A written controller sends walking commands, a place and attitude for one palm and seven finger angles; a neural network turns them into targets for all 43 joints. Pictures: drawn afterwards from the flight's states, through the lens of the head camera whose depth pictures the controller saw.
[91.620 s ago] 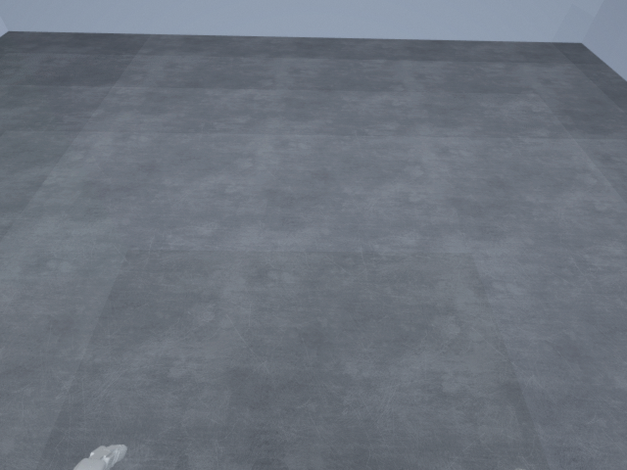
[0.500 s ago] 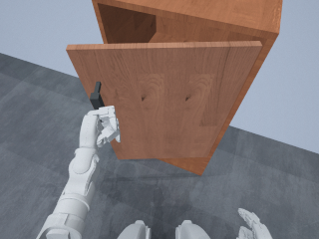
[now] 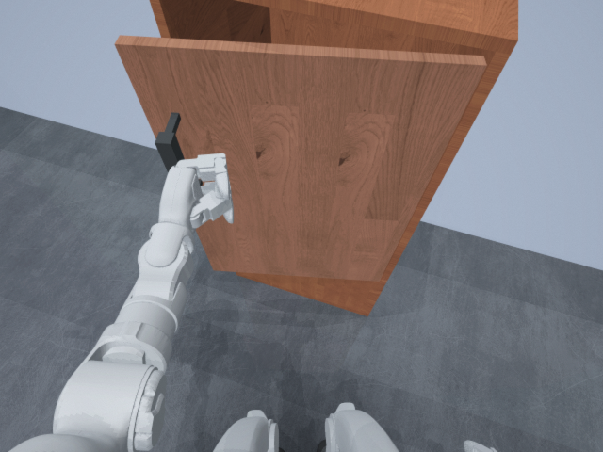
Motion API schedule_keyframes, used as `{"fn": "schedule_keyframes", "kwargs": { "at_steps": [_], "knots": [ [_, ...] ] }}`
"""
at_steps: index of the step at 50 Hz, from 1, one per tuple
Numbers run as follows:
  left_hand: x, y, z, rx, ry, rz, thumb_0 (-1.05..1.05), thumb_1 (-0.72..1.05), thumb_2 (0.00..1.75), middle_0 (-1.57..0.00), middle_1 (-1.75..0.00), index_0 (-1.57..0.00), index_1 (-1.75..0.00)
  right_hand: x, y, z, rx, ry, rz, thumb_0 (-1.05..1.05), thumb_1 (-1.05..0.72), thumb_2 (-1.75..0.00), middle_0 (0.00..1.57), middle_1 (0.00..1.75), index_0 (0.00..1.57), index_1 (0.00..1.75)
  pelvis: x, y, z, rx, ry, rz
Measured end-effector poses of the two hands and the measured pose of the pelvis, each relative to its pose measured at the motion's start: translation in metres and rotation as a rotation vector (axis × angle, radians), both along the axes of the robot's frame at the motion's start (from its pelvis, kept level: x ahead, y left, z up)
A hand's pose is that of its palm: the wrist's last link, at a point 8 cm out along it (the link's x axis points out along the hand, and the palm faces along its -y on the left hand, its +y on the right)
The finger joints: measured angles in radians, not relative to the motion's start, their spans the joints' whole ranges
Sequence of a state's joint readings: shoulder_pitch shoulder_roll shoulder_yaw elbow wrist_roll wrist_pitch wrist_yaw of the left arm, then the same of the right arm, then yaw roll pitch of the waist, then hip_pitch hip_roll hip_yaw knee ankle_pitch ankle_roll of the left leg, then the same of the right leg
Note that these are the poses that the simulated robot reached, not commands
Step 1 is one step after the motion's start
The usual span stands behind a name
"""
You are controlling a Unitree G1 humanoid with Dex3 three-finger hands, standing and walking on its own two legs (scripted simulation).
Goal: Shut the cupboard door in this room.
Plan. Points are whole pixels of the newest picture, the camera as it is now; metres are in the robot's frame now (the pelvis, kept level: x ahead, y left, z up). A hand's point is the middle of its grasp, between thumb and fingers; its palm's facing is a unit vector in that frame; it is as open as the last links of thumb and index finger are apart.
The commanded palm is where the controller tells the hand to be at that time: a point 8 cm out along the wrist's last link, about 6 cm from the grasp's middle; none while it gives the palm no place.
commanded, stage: push the door shut along its arc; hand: left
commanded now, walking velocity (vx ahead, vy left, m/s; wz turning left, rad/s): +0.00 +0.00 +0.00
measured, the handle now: (184, 166) +0.50 +0.16 +0.05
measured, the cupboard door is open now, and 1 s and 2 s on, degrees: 15 0 0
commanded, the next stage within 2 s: pull the fist back off the door in 1.02 s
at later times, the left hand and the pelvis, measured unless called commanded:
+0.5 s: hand (255, 162) +0.51 +0.05 +0.06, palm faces -0.28 -0.96 -0.04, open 3.1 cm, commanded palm +0.49 +0.11 +0.06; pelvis +0.00 -0.01 -0.02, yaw -1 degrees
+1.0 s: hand (265, 143) +0.54 +0.04 +0.06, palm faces -0.37 -0.93 -0.04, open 3.3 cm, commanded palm +0.55 +0.07 +0.06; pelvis +0.00 -0.02 -0.03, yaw +0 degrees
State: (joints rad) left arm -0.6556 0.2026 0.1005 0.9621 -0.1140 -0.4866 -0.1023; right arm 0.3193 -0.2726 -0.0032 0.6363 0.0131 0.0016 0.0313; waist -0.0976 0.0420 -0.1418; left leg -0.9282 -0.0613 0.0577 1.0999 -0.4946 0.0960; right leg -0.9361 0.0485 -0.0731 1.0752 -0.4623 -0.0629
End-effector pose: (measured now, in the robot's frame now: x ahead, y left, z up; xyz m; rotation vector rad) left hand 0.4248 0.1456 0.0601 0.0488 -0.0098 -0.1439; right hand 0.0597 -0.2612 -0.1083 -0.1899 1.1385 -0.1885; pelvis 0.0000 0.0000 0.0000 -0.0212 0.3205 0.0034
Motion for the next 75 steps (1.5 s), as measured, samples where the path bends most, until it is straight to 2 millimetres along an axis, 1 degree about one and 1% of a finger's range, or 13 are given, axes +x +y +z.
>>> {"fn": "schedule_keyframes", "kwargs": {
  "at_steps": [11, 16, 23, 27, 36, 51, 58, 62, 65, 67, 69, 72, 75],
  "knots": [
    [0.030, -0.001, -0.001, 0.010, 0.011, -0.057, 0.01, 0.90, 0.90, -1.30, -1.50, -1.30, -1.50, -0.031, -0.004, -0.005, -0.010, 0.084, -0.034, 0.00, -0.91, -0.90, 0.20, 0.30, 0.20, 0.30, -0.003, -0.002, -0.006, -0.005, 0.036, 0.002],
    [0.046, -0.013, -0.003, 0.009, 0.025, -0.097, 0.01, 0.90, 0.90, -1.30, -1.50, -1.30, -1.50, -0.043, -0.008, -0.008, -0.020, 0.120, -0.049, 0.00, -0.91, -0.90, 0.20, 0.30, 0.20, 0.30, -0.003, -0.003, -0.010, -0.010, 0.058, 0.005],
    [0.069, -0.033, 0.000, 0.002, 0.028, -0.136, 0.01, 0.90, 0.90, -1.30, -1.50, -1.30, -1.50, -0.055, -0.011, -0.010, -0.022, 0.152, -0.081, 0.00, -0.91, -0.90, 0.20, 0.30, 0.20, 0.30, 0.000, -0.005, -0.014, -0.009, 0.086, -0.004],
    [0.080, -0.034, -0.001, 0.001, 0.037, -0.137, 0.00, 0.88, 0.91, -1.30, -1.50, -1.30, -1.50, -0.061, -0.011, -0.011, -0.017, 0.169, -0.095, 0.00, -0.91, -0.90, 0.20, 0.30, 0.20, 0.30, 0.001, -0.008, -0.016, -0.006, 0.099, -0.012],
    [0.092, -0.035, 0.001, 0.018, 0.056, -0.169, 0.00, 0.89, 0.92, -1.30, -1.50, -1.30, -1.50, -0.069, -0.012, -0.012, -0.005, 0.207, -0.106, 0.00, -0.91, -0.90, 0.20, 0.30, 0.20, 0.30, 0.004, -0.013, -0.017, -0.009, 0.113, -0.007],
    [0.117, -0.049, 0.004, 0.013, 0.078, -0.236, 0.03, 0.97, 0.98, -1.30, -1.50, -1.30, -1.50, -0.071, -0.025, -0.014, -0.062, 0.211, -0.092, 0.00, -0.91, -0.90, 0.20, 0.30, 0.20, 0.30, 0.000, -0.017, -0.027, -0.023, 0.152, 0.005],
    [0.118, -0.046, 0.001, 0.004, 0.084, -0.238, -0.01, 0.91, 1.02, -1.30, -1.50, -1.30, -1.50, -0.079, -0.022, -0.019, -0.068, 0.235, -0.077, 0.00, -0.91, -0.90, 0.20, 0.30, 0.20, 0.30, -0.003, -0.016, -0.034, -0.032, 0.167, 0.013],
    [0.110, -0.048, -0.006, -0.082, 0.089, -0.010, -0.04, 0.79, 0.99, -1.30, -1.50, -1.31, -1.50, -0.082, -0.014, -0.022, -0.035, 0.244, -0.037, 0.00, -0.91, -0.90, 0.20, 0.30, 0.20, 0.30, -0.005, -0.013, -0.035, -0.034, 0.176, 0.019],
    [0.102, -0.056, -0.011, -0.136, 0.097, 0.172, -0.06, 0.76, 0.97, -1.30, -1.50, -1.31, -1.50, -0.082, -0.007, -0.024, -0.001, 0.242, -0.013, 0.00, -0.91, -0.90, 0.20, 0.30, 0.20, 0.30, -0.007, -0.012, -0.033, -0.030, 0.175, 0.017],
    [0.097, -0.064, -0.011, -0.128, 0.077, 0.261, -0.06, 0.78, 0.96, -1.30, -1.50, -1.31, -1.50, -0.083, -0.002, -0.024, 0.021, 0.234, -0.002, 0.00, -0.91, -0.90, 0.20, 0.30, 0.20, 0.30, -0.007, -0.012, -0.033, -0.029, 0.178, 0.013],
    [0.094, -0.072, -0.009, -0.082, 0.035, 0.297, -0.05, 0.82, 0.96, -1.30, -1.50, -1.30, -1.50, -0.085, 0.002, -0.026, 0.042, 0.228, -0.003, 0.00, -0.91, -0.90, 0.20, 0.30, 0.20, 0.30, -0.007, -0.012, -0.033, -0.026, 0.180, 0.008],
    [0.093, -0.081, -0.006, -0.005, -0.021, 0.286, -0.01, 0.89, 0.98, -1.30, -1.50, -1.30, -1.50, -0.092, 0.005, -0.027, 0.066, 0.229, -0.029, 0.00, -0.91, -0.90, 0.20, 0.30, 0.20, 0.30, -0.007, -0.013, -0.032, -0.020, 0.175, -0.001],
    [0.093, -0.084, -0.004, 0.031, -0.024, 0.258, -0.01, 0.94, 0.98, -1.30, -1.50, -1.30, -1.50, -0.101, 0.008, -0.025, 0.084, 0.246, -0.064, 0.00, -0.91, -0.90, 0.20, 0.30, 0.20, 0.30, -0.005, -0.014, -0.029, -0.012, 0.163, -0.009]
  ]
}}
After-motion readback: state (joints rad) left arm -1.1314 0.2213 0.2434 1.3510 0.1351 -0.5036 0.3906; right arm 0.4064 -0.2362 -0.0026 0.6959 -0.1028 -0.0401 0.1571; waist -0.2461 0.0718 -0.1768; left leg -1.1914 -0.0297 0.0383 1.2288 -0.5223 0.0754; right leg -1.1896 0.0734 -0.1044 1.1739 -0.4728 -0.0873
